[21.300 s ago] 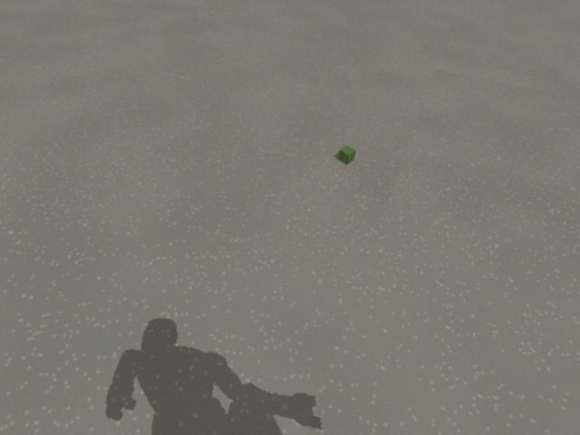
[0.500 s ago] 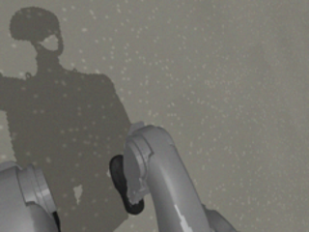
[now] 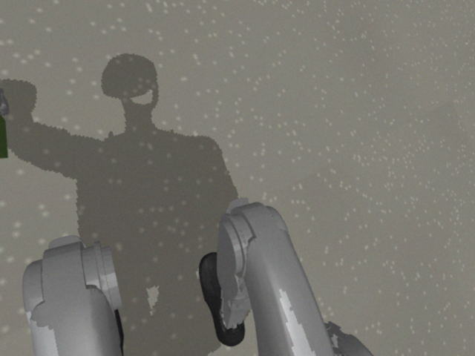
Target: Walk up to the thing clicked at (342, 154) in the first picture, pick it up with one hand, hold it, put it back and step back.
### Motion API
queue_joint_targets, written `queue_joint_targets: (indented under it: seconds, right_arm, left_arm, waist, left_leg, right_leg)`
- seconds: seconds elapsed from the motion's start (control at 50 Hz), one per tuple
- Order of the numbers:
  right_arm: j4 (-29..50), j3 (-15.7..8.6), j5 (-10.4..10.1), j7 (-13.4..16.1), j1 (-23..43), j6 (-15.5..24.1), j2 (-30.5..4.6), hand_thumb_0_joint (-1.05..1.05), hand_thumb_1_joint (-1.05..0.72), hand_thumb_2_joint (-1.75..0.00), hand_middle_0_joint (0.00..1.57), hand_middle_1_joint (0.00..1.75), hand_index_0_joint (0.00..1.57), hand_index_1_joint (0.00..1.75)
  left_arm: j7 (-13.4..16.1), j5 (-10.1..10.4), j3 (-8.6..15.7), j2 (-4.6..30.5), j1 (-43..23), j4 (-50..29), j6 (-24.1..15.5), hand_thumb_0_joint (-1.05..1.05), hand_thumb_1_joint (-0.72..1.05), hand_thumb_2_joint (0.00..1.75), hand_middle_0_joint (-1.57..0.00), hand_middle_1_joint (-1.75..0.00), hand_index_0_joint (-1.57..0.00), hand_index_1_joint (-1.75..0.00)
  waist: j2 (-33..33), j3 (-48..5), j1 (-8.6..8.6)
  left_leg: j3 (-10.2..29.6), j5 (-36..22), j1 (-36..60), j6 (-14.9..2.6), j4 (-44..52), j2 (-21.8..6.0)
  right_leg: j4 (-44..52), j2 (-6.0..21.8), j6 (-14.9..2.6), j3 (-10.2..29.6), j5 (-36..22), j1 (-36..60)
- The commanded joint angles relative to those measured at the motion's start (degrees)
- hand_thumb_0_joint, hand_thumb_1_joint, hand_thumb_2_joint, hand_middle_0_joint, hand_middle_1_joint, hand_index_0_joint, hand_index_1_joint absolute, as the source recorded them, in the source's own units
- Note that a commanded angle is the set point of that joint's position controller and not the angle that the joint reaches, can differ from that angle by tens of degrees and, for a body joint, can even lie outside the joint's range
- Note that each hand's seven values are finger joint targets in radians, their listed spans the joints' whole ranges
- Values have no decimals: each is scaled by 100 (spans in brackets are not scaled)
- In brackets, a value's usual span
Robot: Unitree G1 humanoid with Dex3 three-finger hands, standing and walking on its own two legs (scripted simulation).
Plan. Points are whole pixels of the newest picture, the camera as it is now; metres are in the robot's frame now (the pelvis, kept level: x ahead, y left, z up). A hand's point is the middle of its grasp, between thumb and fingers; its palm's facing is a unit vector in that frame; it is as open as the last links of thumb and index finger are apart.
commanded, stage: settle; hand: left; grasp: from above
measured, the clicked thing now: out of the picture +0.49 +0.31 -0.22
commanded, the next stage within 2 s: lift in 0.28 s
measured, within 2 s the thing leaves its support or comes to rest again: neither
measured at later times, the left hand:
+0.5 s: hand out of the picture +0.47 +0.30 -0.12, palm faces -0.47 -0.02 -0.88, open 9.9 cm
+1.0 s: hand out of the picture +0.40 +0.32 +0.00, palm faces -0.47 -0.06 -0.88, open 9.9 cm
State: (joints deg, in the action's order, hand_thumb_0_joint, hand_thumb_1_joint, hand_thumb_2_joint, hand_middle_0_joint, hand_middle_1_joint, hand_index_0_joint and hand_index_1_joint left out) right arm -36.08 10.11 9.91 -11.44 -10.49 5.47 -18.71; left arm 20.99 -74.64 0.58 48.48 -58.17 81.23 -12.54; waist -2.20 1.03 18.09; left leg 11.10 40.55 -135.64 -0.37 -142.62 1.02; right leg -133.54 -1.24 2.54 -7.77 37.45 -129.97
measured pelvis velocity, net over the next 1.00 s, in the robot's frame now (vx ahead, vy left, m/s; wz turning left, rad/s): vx -0.01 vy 0.00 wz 0.12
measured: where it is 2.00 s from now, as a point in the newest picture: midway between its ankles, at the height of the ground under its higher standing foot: (171, 339)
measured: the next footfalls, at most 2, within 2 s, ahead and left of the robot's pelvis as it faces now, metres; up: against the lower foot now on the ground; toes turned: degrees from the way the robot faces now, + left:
none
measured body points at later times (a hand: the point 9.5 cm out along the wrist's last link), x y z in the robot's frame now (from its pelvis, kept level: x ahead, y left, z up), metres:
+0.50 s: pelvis -0.01 +0.00 +0.02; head +0.22 +0.09 +0.40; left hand +0.49 +0.30 -0.07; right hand +0.04 -0.28 -0.06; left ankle +0.06 +0.12 -0.28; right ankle +0.11 -0.12 -0.28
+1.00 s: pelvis -0.01 +0.00 +0.11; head +0.18 +0.07 +0.51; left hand +0.42 +0.32 +0.05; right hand +0.11 -0.26 -0.01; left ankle +0.06 +0.12 -0.28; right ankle +0.11 -0.12 -0.28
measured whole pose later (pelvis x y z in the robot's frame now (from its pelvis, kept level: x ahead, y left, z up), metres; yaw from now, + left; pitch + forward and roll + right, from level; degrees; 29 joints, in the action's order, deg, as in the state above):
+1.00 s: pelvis -0.01 +0.00 +0.11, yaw +7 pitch +34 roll -7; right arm -35.8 1.4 1.4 -3.0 -10.2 -4.6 -16.0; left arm 2.0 -62.4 -2.6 38.9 -42.1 53.3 -15.2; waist 2.3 -8.9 8.6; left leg 4.4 37.3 -118.3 -1.4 -121.1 0.8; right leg -116.4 0.3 2.6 -2.3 35.9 -115.0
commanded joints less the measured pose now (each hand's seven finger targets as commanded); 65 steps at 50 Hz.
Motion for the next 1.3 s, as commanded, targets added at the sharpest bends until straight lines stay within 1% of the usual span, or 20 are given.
queue_joint_targets:
  seconds: [0.0,0.14,0.18,0.26,0.3,0.36,0.38,0.44,0.56,0.6,0.66,0.7,0.74,0.84,0.88,0.94,1.0,1.14,1.16,1.28]
  right_arm:
    - [6,-675,-145,148,-1250,-212,-1623,0,-90,-90,20,30,20,30]
    - [63,-740,-239,385,-1246,-507,-1518,0,-90,-90,20,30,20,30]
    - [75,-746,-242,440,-1247,-547,-1462,0,-90,-90,20,30,20,30]
    - [69,-730,-238,537,-1253,-631,-1424,0,-90,-90,20,30,20,30]
    - [49,-736,-261,563,-1252,-654,-1422,0,-90,-90,20,30,20,30]
    - [29,-736,-278,588,-1267,-701,-1376,0,-92,-91,20,30,20,30]
    - [2,-739,-286,605,-1282,-710,-1386,0,-88,-89,20,30,20,30]
    - [78,-809,-335,634,-1259,-755,-1397,0,-91,-90,20,30,20,30]
    - [146,-995,-482,680,-1349,-881,-1391,0,-91,-90,20,30,20,30]
    - [185,-1072,-529,720,-1298,-931,-1380,0,-91,-90,20,30,20,30]
    - [225,-1153,-615,731,-1315,-973,-1242,0,-91,-90,20,30,20,30]
    - [201,-1182,-666,769,-1294,-991,-1146,0,-91,-90,20,30,20,30]
    - [175,-1226,-689,817,-1285,-1002,-1135,0,-91,-90,20,30,20,30]
    - [265,-1272,-762,871,-1141,-978,-1024,0,-90,-90,20,30,20,30]
    - [300,-1310,-813,898,-1092,-968,-971,0,-90,-90,20,30,20,30]
    - [258,-1363,-885,951,-997,-959,-952,0,-90,-90,20,30,20,30]
    - [300,-1413,-955,999,-954,-962,-913,0,-90,-90,20,30,20,30]
    - [388,-1451,-1044,1140,-682,-961,-706,0,-90,-90,20,30,20,30]
    - [393,-1470,-1064,1166,-618,-957,-696,0,-90,-90,20,30,20,30]
    - [383,-1402,-1146,1347,-373,-868,-561,0,-89,-90,20,30,20,30]
  left_arm:
    - [-155,244,6,851,-1754,-985,28,0,73,89,-103,-78,-105,-76]
    - [-580,284,-17,953,-2019,-1330,-89,0,73,89,-103,-78,-106,-76]
    - [-619,325,46,999,-1934,-1340,-118,0,71,88,-102,-78,-104,-76]
    - [-677,330,11,1012,-2142,-1513,-217,0,68,87,-100,-77,-102,-75]
    - [-671,319,82,1128,-2199,-1644,-233,0,69,87,-100,-76,-102,-74]
    - [-709,328,-49,948,-2108,-1484,-223,0,67,83,-98,-84,-102,-80]
    - [-724,345,-56,917,-2129,-1452,-207,0,59,86,-90,-76,-94,-72]
    - [-847,410,10,1003,-1992,-1652,-137,0,61,78,-90,-79,-94,-74]
    - [-1302,746,80,912,-1582,-2093,-13,0,66,80,-94,-80,-98,-75]
    - [-1414,782,183,1020,-1507,-2585,-66,0,67,80,-95,-80,-99,-75]
    - [-1583,989,219,915,-1300,-3075,-176,0,70,79,-96,-81,-101,-76]
    - [-1689,1126,162,778,-1145,-3208,-259,0,72,82,-97,-83,-102,-78]
    - [-1756,1125,228,857,-963,-3264,-344,0,72,81,-98,-81,-102,-77]
    - [-1789,1322,181,607,-626,-3670,-466,0,71,82,-97,-84,-102,-79]
    - [-1721,1350,144,541,-532,-3810,-416,0,72,82,-97,-84,-101,-79]
    - [-1649,1404,67,327,-249,-3891,-269,0,69,79,-95,-80,-99,-75]
    - [-1704,1399,9,253,-47,-4310,-142,0,67,78,-93,-80,-97,-75]
    - [-1870,1644,-50,11,784,-4933,120,0,65,79,-94,-77,-97,-74]
    - [-1877,1684,32,70,1048,-4923,159,0,64,79,-94,-75,-97,-73]
    - [-1878,1751,-111,-211,1445,-5334,240,0,62,78,-95,-70,-96,-69]
  waist:
    - [2380,-3791,125]
    - [2078,-3903,90]
    - [1994,-3959,2]
    - [2075,-3974,59]
    - [2246,-4191,-91]
    - [2132,-4119,-3]
    - [2111,-4097,-6]
    - [2352,-4280,-222]
    - [2102,-4319,-341]
    - [2250,-4603,-494]
    - [2188,-5046,-561]
    - [2036,-4971,-533]
    - [1858,-4817,-613]
    - [1730,-4770,-758]
    - [1716,-4952,-819]
    - [1612,-4623,-843]
    - [1748,-4880,-923]
    - [1321,-4720,-1062]
    - [1210,-4610,-1131]
    - [1239,-4018,-1171]
  left_leg:
    - [-536,-1263,2965,-11,1751,-43]
    - [-663,-1171,2916,-57,1814,4]
    - [-715,-1220,2964,-58,1849,15]
    - [-725,-1048,2992,-55,1948,27]
    - [-734,-1163,3157,-38,2041,38]
    - [-733,-1158,3180,-58,2055,14]
    - [-755,-1115,3097,-75,2071,40]
    - [-686,-1037,3429,-22,2322,35]
    - [-716,-1054,3531,-59,2575,91]
    - [-698,-1026,3797,-36,2699,106]
    - [-755,-1188,4121,-71,2869,77]
    - [-809,-1200,4041,-114,2940,71]
    - [-796,-1179,4090,-121,3022,78]
    - [-762,-744,4332,-165,3540,40]
    - [-739,-732,4603,-179,3764,12]
    - [-597,-613,4897,-150,4185,-30]
    - [-571,-1053,5458,-116,4457,-38]
    - [-731,-1281,6175,-140,5152,-58]
    - [-743,-1194,6249,-145,5308,-63]
    - [-616,-630,7012,-95,6386,-138]
  right_leg:
    - [1316,-171,-535,-406,-1287,1918]
    - [1547,-165,-576,-250,-1085,2141]
    - [1606,-158,-563,-205,-1090,2273]
    - [1700,-152,-575,-183,-878,2190]
    - [1665,-126,-578,-182,-988,2185]
    - [1694,-134,-559,-152,-1010,2214]
    - [1739,-128,-549,-152,-1001,2184]
    - [1720,-105,-601,-164,-882,2006]
    - [1992,-42,-595,-69,-880,2223]
    - [2043,-23,-625,-24,-807,2209]
    - [2169,-19,-567,71,-1005,2562]
    - [2286,-16,-533,140,-1066,2703]
    - [2399,-6,-555,172,-1018,2657]
    - [2736,-17,-500,223,-811,3032]
    - [2866,-33,-463,240,-881,3244]
    - [3069,-16,-451,216,-821,3307]
    - [3265,-1,-451,249,-1112,3655]
    - [4231,-35,-412,381,-1223,4772]
    - [4392,-37,-405,396,-1168,4979]
    - [5203,-72,-387,445,-830,5646]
